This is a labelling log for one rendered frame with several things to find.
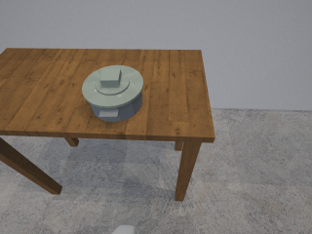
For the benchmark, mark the lid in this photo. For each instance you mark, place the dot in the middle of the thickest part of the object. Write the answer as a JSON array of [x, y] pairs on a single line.
[[113, 96]]

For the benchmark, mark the table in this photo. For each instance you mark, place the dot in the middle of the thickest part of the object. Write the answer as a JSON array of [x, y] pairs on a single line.
[[41, 96]]

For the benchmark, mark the knob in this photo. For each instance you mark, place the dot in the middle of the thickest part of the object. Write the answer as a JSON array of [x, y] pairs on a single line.
[[110, 77]]

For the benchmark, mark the pot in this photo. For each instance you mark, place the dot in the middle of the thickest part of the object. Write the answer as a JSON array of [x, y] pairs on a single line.
[[118, 114]]

